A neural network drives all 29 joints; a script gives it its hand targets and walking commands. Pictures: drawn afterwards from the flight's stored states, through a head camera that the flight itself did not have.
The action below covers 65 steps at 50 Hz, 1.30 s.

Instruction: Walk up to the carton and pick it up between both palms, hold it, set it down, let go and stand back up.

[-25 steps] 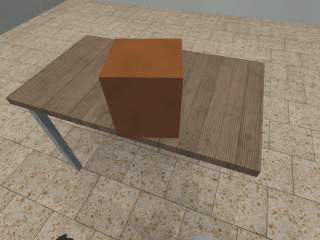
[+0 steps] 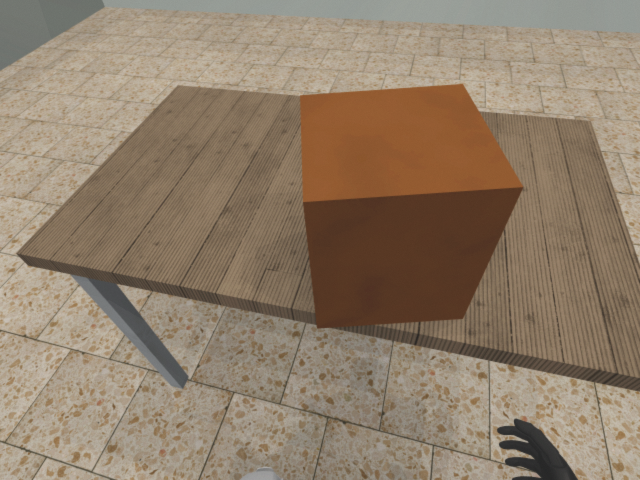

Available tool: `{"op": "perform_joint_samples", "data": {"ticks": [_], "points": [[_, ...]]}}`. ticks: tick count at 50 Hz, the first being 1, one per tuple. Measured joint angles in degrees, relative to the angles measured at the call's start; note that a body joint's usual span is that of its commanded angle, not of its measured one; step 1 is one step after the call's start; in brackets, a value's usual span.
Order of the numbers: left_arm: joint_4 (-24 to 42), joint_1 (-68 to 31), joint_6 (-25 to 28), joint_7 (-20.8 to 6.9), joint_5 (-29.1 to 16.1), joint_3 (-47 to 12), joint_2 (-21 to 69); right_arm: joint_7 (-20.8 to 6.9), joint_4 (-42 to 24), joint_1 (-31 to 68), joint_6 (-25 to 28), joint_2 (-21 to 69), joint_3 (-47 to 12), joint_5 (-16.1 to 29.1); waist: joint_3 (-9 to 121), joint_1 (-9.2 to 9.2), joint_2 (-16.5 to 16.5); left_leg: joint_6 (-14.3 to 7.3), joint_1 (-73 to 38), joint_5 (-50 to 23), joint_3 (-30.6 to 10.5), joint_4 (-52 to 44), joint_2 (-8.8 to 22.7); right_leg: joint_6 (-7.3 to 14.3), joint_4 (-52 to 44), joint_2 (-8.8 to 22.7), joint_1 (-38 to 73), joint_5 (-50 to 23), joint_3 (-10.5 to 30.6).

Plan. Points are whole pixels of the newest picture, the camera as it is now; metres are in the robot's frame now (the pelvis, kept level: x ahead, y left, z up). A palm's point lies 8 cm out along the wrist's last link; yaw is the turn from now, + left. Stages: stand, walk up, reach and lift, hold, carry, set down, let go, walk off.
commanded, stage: walk up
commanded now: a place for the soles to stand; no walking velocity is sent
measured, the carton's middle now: (385, 213) +0.45 -0.06 +0.09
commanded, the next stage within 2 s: none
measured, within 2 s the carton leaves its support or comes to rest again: neither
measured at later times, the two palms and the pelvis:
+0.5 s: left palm (106, 408) +0.23 +0.31 -0.05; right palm out of the picture +0.05 -0.19 -0.07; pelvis +0.04 +0.09 +0.03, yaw -14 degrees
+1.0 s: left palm (117, 395) +0.25 +0.30 -0.05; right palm out of the picture +0.05 -0.21 -0.06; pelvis +0.05 +0.09 +0.03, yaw -19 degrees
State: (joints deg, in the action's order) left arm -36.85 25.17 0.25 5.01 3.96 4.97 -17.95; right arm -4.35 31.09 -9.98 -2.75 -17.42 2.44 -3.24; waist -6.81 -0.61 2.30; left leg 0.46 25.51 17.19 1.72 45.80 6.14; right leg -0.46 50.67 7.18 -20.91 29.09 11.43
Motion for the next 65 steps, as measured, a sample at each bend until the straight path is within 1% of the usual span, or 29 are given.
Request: {"op": "perform_joint_samples", "data": {"ticks": [1,2,3,4,5,7,9,11,13,15,16,17,19,20,21,22,23,26,30,35,41,46,51,56,60,63,65], "points": [[-0.22,-0.92,-0.7,0.33,-0.78,0.16,-0.32,0.35,0.51,0.32,0.16,0.56,-0.36,0.17,-0.38,0.46,-0.62,0.87,0.24,1.05,0.78,1.91,-0.09,0.19,6.21,-1.81,-2.15,3.65,0.84],[-0.3,-1.95,-1.1,0.62,-1.45,0.24,-0.43,0.75,1.1,0.38,0.1,1.12,-0.7,0.38,-0.59,0.99,-1.02,1.22,-0.18,1.59,1.51,2.24,-0.07,0.33,12.24,-3.62,-4.38,5.25,0.19],[-0.16,-3.04,-1.24,0.76,-1.93,0.22,-0.36,1.21,1.68,0.15,-0.05,1.55,-0.89,0.47,-0.69,1.49,-1.18,1.02,-0.94,1.59,2.19,1.49,-0.02,0.38,16.81,-5.1,-6.32,5.19,-1.52],[0.29,-4.03,-1.23,0.67,-2.21,0.1,-0.18,1.68,2.23,-0.38,-0.23,1.77,-0.95,0.57,-0.62,1.92,-1.09,0.04,-1.84,0.08,2.92,-0.02,0.17,0.38,19.46,-6.27,-7.78,4.19,-3.72],[0.92,-4.82,-1.1,0.33,-2.35,-0.03,0.01,2.12,2.92,-1.01,-0.45,1.92,-0.92,0.76,-0.42,2.21,-1.05,-0.4,-2.73,-0.49,3.61,-1.43,0.23,0.31,20.28,-7.06,-8.67,2.98,-5.94],[2.5,-5.9,-0.84,-0.76,-2.44,-0.35,0.62,2.85,4.29,-2.5,-0.52,1.81,-0.89,1.22,0.26,2.53,-0.71,-0.82,-4.28,-0.43,5.0,-3.96,0.35,0.1,17.57,-8.24,-8.83,1.43,-9.9],[4.12,-6.56,-0.64,-1.93,-2.37,-0.74,1.31,3.45,5.35,-3.98,-0.07,1.33,-1.0,1.51,0.85,2.74,-0.25,-1.24,-5.48,-0.53,6.44,-5.93,0.56,0.01,11.91,-9.22,-7.5,0.68,-12.48],[5.28,-7.12,-0.43,-2.95,-2.34,-1.1,1.95,3.98,6.03,-5.29,0.28,0.62,-1.08,1.62,1.19,2.96,0.15,-1.48,-6.36,-0.59,7.89,-7.07,0.8,0.19,5.0,-9.83,-5.1,-0.49,-13.78],[5.95,-7.69,-0.1,-3.77,-2.31,-1.37,2.53,4.26,6.52,-6.39,0.31,-0.27,-1.15,1.86,1.4,3.0,0.53,-1.58,-6.77,-0.11,9.23,-7.02,1.15,0.8,-3.02,-10.2,-1.66,-3.55,-14.2],[6.47,-7.99,0.45,-4.34,-2.32,-1.63,2.66,4.12,6.79,-7.52,0.19,-1.06,-1.42,2.37,2.06,2.5,0.28,-1.58,-6.45,1.05,10.81,-5.72,1.36,2.15,-12.3,-10.25,2.58,-9.18,-12.98],[6.42,-8.25,0.74,-4.43,-2.14,-1.75,2.74,3.93,6.8,-7.86,0.16,-1.42,-1.61,2.69,2.31,2.03,0.39,-1.54,-6.07,1.81,11.57,-4.69,1.82,2.75,-13.86,-10.51,2.76,-12.73,-12.22],[6.05,-8.58,0.83,-4.44,-2.13,-2.01,2.83,3.82,6.77,-8.04,0.02,-1.6,-1.78,2.98,2.45,1.87,0.39,-1.11,-5.93,3.53,11.2,-4.04,1.35,2.98,-12.93,-10.64,2.11,-13.26,-11.51],[5.11,-9.15,0.64,-4.27,-2.44,-2.5,3.1,3.76,6.25,-8.53,-0.35,-1.71,-1.92,3.14,2.9,1.72,0.26,-0.41,-5.68,8.77,8.21,-2.89,-1.1,2.74,-11.7,-10.39,1.51,-11.99,-10.21],[4.64,-9.43,0.4,-4.12,-2.59,-2.7,3.17,3.77,5.91,-8.73,-0.29,-1.61,-1.97,3.16,3.13,1.65,0.17,-0.35,-5.93,9.23,6.9,-3.46,-2.04,2.44,-11.7,-10.28,1.44,-11.6,-9.59],[4.14,-9.79,0.07,-4.07,-2.8,-2.92,3.11,3.83,5.63,-8.87,0.03,-1.38,-2.06,3.07,3.29,1.76,-0.07,-0.61,-6.55,6.21,6.83,-5.19,-2.65,2.06,-11.87,-10.06,1.49,-11.48,-9.02],[3.68,-10.15,-0.28,-4.19,-3.11,-3.16,3.01,3.88,5.33,-9.06,0.55,-1.17,-2.21,2.84,3.51,1.89,-0.3,-1.46,-7.27,1.49,7.22,-7.32,-3.06,1.63,-12.14,-9.86,1.55,-11.55,-8.51],[3.3,-10.45,-0.55,-4.42,-3.4,-3.33,2.89,3.91,5.09,-9.18,1.11,-0.95,-2.4,2.52,3.83,1.92,-0.65,-2.2,-7.75,-0.77,7.78,-8.51,-3.36,1.18,-12.44,-9.66,1.56,-11.76,-7.91],[2.5,-10.98,-0.94,-4.98,-3.37,-3.46,2.54,3.91,4.67,-9.27,2.13,-0.38,-2.98,2.58,4.57,1.64,-1.53,-3.0,-9.04,0.64,9.16,-10.34,-3.43,0.87,-14.16,-9.79,2.18,-12.84,-6.31],[1.84,-11.02,-0.38,-5.5,-3.03,-3.46,2.19,3.89,3.77,-8.88,2.12,-0.24,-3.41,2.85,4.67,1.26,-2.37,-2.91,-10.38,-0.26,10.87,-12.45,-3.04,0.33,-16.58,-10.21,3.04,-14.28,-4.73],[1.25,-10.51,-0.25,-5.45,-3.1,-3.48,1.79,3.83,2.63,-8.16,1.69,-0.89,-3.09,2.8,4.36,1.15,-2.76,-2.92,-10.99,0.1,12.61,-12.55,-2.68,0.21,-15.82,-10.67,2.59,-14.12,-3.13],[1.4,-9.53,-0.32,-5.2,-3.38,-3.35,1.5,3.81,2.25,-7.61,0.55,-1.82,-2.48,2.7,4.07,1.11,-2.17,-2.41,-10.92,1.38,13.64,-10.81,-1.85,0.61,-13.55,-11.47,1.77,-12.96,-2.26],[1.55,-9.17,-0.31,-4.97,-3.68,-3.5,1.34,3.78,2.37,-7.36,-0.02,-2.39,-1.98,2.59,4.14,1.42,-1.43,-2.2,-10.4,1.64,13.07,-9.99,-1.93,0.84,-12.52,-11.73,1.13,-12.38,-2.15],[1.88,-9.34,-0.58,-5.04,-3.57,-3.61,1.4,3.89,2.88,-7.89,0.69,-2.39,-1.97,2.36,4.33,1.56,-1.41,-2.13,-10.74,1.54,13.07,-10.99,-2.23,0.75,-13.23,-11.7,1.26,-12.68,-1.73],[2.76,-9.37,-0.65,-5.22,-3.51,-3.41,1.14,3.87,3.49,-8.07,0.6,-2.27,-2.15,2.36,4.19,1.3,-1.83,-1.91,-10.92,2.09,13.5,-10.31,-1.68,0.99,-12.53,-12.27,1.15,-12.4,-1.32],[3.1,-9.29,-0.59,-5.13,-3.6,-3.43,1.11,3.81,3.57,-7.8,-0.04,-2.45,-1.91,2.53,4.2,1.52,-1.7,-1.6,-10.58,2.63,13.27,-9.29,-1.29,1.24,-11.88,-12.62,0.96,-12.02,-1.45],[2.95,-9.32,-0.74,-4.99,-3.59,-3.54,1.27,3.86,3.52,-7.75,0.0,-2.57,-1.67,2.56,4.34,1.65,-1.56,-1.59,-10.63,2.16,12.12,-9.82,-1.99,1.1,-12.25,-12.6,1.05,-12.21,-1.31],[2.87,-9.38,-0.91,-4.98,-3.52,-3.57,1.37,3.94,3.6,-7.92,0.42,-2.51,-1.66,2.44,4.47,1.76,-1.63,-1.72,-10.85,1.88,12.09,-10.49,-2.24,0.99,-12.89,-12.48,1.25,-12.51,-1.1]]}}
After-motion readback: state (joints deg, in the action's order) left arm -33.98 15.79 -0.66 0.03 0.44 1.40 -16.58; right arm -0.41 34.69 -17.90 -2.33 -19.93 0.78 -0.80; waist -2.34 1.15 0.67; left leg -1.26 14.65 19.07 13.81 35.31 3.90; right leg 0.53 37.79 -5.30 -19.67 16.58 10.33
